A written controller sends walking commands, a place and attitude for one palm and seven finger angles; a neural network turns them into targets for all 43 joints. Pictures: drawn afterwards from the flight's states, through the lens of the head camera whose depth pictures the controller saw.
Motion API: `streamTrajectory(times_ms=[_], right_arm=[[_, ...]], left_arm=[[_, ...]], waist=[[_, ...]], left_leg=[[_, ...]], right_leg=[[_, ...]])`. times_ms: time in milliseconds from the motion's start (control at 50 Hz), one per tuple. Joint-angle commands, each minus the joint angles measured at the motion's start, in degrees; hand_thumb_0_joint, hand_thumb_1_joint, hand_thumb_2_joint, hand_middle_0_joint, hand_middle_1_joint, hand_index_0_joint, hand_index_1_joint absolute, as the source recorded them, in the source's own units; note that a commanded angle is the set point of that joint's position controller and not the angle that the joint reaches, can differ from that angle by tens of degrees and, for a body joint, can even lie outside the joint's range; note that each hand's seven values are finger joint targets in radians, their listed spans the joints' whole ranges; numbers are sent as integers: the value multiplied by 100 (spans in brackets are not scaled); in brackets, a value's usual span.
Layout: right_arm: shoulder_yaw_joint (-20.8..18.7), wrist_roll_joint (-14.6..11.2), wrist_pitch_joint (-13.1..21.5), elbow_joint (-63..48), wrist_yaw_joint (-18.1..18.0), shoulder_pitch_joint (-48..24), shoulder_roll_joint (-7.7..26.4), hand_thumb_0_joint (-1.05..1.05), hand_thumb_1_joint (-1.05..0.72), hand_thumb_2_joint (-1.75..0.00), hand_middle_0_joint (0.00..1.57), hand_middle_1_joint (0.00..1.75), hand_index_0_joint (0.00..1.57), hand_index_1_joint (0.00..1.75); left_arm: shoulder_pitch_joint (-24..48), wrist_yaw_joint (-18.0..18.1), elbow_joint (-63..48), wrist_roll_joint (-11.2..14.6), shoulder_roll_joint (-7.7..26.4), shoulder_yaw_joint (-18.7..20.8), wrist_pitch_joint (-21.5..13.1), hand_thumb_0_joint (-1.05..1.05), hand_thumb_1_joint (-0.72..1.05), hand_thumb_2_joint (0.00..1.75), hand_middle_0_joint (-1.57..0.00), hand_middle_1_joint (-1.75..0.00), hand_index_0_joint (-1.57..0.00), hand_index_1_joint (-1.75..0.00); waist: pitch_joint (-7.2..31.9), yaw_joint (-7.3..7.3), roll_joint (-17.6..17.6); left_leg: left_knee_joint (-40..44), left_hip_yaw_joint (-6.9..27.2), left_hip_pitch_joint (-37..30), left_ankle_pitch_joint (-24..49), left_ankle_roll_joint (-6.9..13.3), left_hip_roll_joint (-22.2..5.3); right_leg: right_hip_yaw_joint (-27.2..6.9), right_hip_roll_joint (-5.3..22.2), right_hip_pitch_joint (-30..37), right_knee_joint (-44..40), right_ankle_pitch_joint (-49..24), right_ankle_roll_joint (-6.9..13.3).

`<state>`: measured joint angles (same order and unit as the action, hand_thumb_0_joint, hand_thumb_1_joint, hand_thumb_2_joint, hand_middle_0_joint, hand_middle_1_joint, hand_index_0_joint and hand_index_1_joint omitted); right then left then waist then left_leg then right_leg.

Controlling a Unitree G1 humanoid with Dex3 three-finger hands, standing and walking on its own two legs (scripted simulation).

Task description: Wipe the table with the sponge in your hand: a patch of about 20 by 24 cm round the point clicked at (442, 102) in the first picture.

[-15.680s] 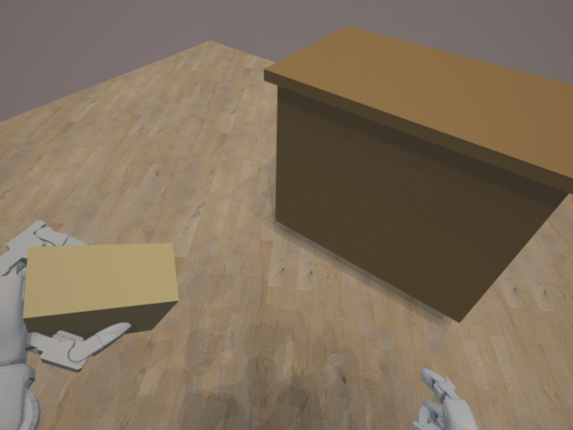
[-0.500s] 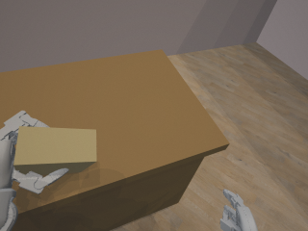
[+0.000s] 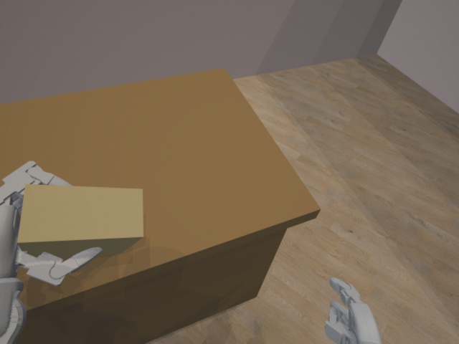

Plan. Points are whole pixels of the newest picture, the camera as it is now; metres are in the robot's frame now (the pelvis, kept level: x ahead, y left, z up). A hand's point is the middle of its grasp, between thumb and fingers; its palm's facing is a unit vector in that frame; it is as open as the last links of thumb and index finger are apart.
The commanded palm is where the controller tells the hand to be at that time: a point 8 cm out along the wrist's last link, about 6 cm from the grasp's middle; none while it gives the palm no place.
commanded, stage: shuffle to correct the standing spot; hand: left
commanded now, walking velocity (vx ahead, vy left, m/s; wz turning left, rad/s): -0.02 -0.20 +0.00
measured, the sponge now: (99, 225) +0.24 +0.21 +0.13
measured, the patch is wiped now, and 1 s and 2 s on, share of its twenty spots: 0.00 0.00 0.00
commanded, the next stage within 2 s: come to a stop and stand still in 0.12 s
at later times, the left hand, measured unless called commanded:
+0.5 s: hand (86, 231) +0.22 +0.21 +0.15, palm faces +0.36 -0.84 -0.41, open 10.2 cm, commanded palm +0.17 +0.25 +0.17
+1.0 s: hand (23, 224) +0.22 +0.29 +0.16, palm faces +0.39 -0.84 -0.37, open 10.2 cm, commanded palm +0.16 +0.32 +0.17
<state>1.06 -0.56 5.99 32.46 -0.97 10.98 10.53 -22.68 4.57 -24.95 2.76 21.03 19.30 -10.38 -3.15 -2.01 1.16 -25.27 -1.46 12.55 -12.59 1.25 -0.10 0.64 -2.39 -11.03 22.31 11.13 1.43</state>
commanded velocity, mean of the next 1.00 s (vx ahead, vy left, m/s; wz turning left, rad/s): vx -0.01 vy -0.01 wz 0.00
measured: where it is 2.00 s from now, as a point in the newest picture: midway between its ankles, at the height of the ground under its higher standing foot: outside the picture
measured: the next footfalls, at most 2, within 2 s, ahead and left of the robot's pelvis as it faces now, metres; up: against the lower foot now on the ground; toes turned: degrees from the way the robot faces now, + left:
none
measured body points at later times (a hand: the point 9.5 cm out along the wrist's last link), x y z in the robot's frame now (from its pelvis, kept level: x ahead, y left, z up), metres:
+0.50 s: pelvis +0.01 -0.03 +0.00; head +0.03 -0.04 +0.45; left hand +0.19 +0.25 +0.17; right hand +0.18 -0.28 -0.09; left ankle +0.01 +0.10 -0.74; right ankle +0.01 -0.10 -0.74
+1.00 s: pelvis +0.00 +0.03 +0.00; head +0.02 +0.06 +0.45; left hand +0.19 +0.33 +0.18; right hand +0.19 -0.18 -0.07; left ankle +0.01 +0.10 -0.74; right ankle +0.01 -0.10 -0.74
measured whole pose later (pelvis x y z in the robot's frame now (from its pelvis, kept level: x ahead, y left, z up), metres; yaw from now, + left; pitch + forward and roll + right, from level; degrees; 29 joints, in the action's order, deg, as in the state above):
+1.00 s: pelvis +0.00 +0.03 +0.00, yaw +1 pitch -1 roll -1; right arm 2.0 -0.9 5.5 32.8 -2.2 10.9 10.5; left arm -24.1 6.2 -27.0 2.0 21.8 19.1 -9.5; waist -2.3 -2.0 1.7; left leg -24.8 -0.6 11.4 -12.7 3.8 2.7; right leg 0.7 0.2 -9.1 21.1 11.1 -1.0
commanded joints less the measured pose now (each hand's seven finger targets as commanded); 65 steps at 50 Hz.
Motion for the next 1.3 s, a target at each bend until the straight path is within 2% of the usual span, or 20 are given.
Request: streamTrajectory(times_ms=[0, 20, 140, 220, 340, 400, 480, 580, 600, 620, 700, 720, 800, 820, 900, 1020, 1080, 1200, 1220, 1280], right_arm=[[-406, -29, 271, -921, -47, -510, 805, 0, -90, -90, 20, 30, 20, 30], [-399, -7, 248, -923, -49, -461, 799, 0, -90, -90, 20, 30, 20, 30], [-497, -27, 187, -989, -98, -408, 842, 0, -90, -90, 20, 30, 20, 30], [-458, -31, 150, -925, -125, -430, 840, 0, -90, -90, 20, 30, 20, 30], [-362, -120, 112, -847, -172, -559, 814, 0, -90, -90, 20, 30, 20, 30], [-345, -130, 107, -750, -199, -682, 881, 0, -90, -90, 20, 30, 20, 30], [-345, -108, 129, -763, -231, -655, 874, 0, -90, -90, 20, 30, 20, 30], [-373, -114, 95, -749, -228, -587, 885, 0, -90, -90, 20, 30, 20, 30], [-369, -128, 92, -712, -234, -648, 893, 0, -90, -90, 20, 30, 20, 30], [-343, -106, 82, -730, -221, -590, 874, 0, -90, -90, 20, 30, 20, 30], [-318, -110, 109, -771, -217, -681, 880, 0, -90, -90, 20, 30, 20, 30], [-285, -79, 107, -779, -212, -628, 853, 0, -90, -90, 20, 30, 20, 30], [-274, -81, 174, -813, -207, -660, 850, 0, -90, -90, 20, 30, 20, 30], [-244, -42, 172, -799, -203, -596, 834, 0, -90, -90, 20, 30, 20, 30], [-271, -55, 232, -803, -177, -558, 819, 0, -90, -90, 20, 30, 20, 30], [-280, -14, 272, -762, -140, -439, 835, 0, -90, -90, 20, 30, 20, 30], [-330, -24, 290, -790, -127, -395, 843, 0, -90, -90, 20, 30, 20, 30], [-335, -9, 325, -766, -114, -432, 841, 0, -90, -90, 20, 30, 20, 30], [-326, -2, 318, -756, -111, -398, 818, 0, -90, -90, 20, 30, 20, 30], [-355, -34, 286, -776, -113, -358, 833, 0, -90, -90, 20, 30, 20, 30]], left_arm=[[413, 144, -1633, 94, 1193, 810, -381, 0, 10, 130, -120, -160, -120, -160], [331, 117, -1552, 123, 1030, 689, -378, 0, 10, 130, -120, -160, -120, -160], [-26, 71, -1575, 238, 1173, 884, -265, 0, 10, 130, -120, -160, -120, -160], [-222, 79, -1378, 279, 1071, 809, -199, 0, 10, 130, -120, -160, -120, -160], [-200, 318, -1401, 224, 1152, 851, -132, 0, 10, 130, -120, -160, -120, -160], [-103, 408, -1609, 154, 1303, 920, -155, 0, 10, 130, -120, -160, -120, -160], [-35, 408, -1520, 149, 1099, 715, -165, 0, 10, 130, -120, -160, -120, -160], [-28, 388, -1292, 108, 1041, 661, -82, 0, 10, 130, -120, -160, -120, -160], [-70, 392, -1284, 87, 1080, 687, -71, 0, 10, 130, -120, -160, -120, -160], [-62, 359, -1230, 94, 901, 525, -78, 0, 10, 130, -120, -160, -120, -160], [129, 340, -1424, 55, 1067, 605, -115, 0, 10, 130, -120, -160, -120, -160], [173, 317, -1374, 48, 895, 445, -145, 0, 10, 130, -120, -160, -120, -160], [396, 329, -1612, -20, 1092, 593, -224, 0, 10, 130, -120, -160, -120, -160], [374, 313, -1484, -15, 961, 500, -252, 0, 10, 130, -120, -160, -120, -160], [337, 297, -1558, -42, 1054, 631, -315, 0, 10, 130, -120, -160, -120, -160], [232, 235, -1439, -53, 832, 471, -382, 0, 10, 130, -120, -160, -120, -160], [276, 231, -1609, -69, 960, 566, -403, 0, 10, 130, -120, -160, -120, -160], [102, 241, -1721, -59, 1115, 735, -435, 0, 10, 130, -120, -160, -120, -160], [103, 223, -1691, -41, 953, 598, -447, 0, 10, 130, -120, -160, -120, -160], [-20, 242, -1562, -12, 1056, 741, -410, 0, 10, 130, -120, -160, -120, -160]], waist=[[1046, 91, -725], [1041, 99, -656], [1175, 110, -425], [1110, 137, -319], [992, 97, 165], [1083, 67, -61], [1048, 52, -103], [1044, 88, 46], [1030, 82, -111], [1005, 110, -57], [822, 98, -373], [757, 110, -380], [719, 99, -694], [680, 96, -685], [787, 98, -784], [815, 101, -773], [961, 99, -672], [984, 90, -964], [975, 102, -924], [1016, 101, -657]], left_leg=[[274, 535, -453, 951, -14, -672], [242, 509, -412, 921, 10, -679], [-169, 409, -441, 1403, 7, -692], [-329, 258, -328, 848, 22, -583], [-747, 212, 168, -3, 42, -144], [-474, 303, 110, 384, 71, -212], [-242, 354, -215, 852, 116, -310], [-82, 436, -373, 1051, 114, -383], [-11, 443, -467, 1095, 134, -421], [49, 508, -459, 1078, 143, -430], [382, 686, -348, 857, 150, -516], [487, 740, -238, 678, 163, -535], [762, 892, -66, 333, 142, -586], [834, 919, 48, 160, 163, -600], [858, 943, 11, 297, 79, -599], [879, 990, -166, 802, -112, -647], [732, 967, -300, 1218, -188, -644], [729, 979, -539, 1818, -363, -677], [715, 985, -534, 1782, -378, -683], [538, 917, -370, 1776, -327, -629]], right_leg=[[-403, 426, 73, -164, -802, 6], [-377, 410, 53, -172, -795, 0], [-521, 533, 37, -80, -1359, 64], [-656, 682, -137, -219, -1156, 59], [-1407, 1233, 100, -833, -783, -111], [-1232, 1286, 370, -579, -1406, -143], [-946, 1063, 318, -421, -1488, -291], [-708, 916, 341, -303, -1291, -105], [-674, 895, 258, -280, -1209, -72], [-593, 821, 248, -285, -1019, -48], [-554, 721, 215, -295, -639, -4], [-449, 660, 245, -289, -501, -10], [-374, 580, 420, -199, -393, 9], [-305, 542, 459, -205, -321, -5], [-267, 526, 589, -144, -471, 6], [-104, 438, 509, -70, -504, -6], [-103, 482, 579, -52, -638, 9], [-6, 414, 405, 84, -366, -3], [9, 422, 384, 62, -298, 7], [-39, 517, 601, -67, -679, 29]])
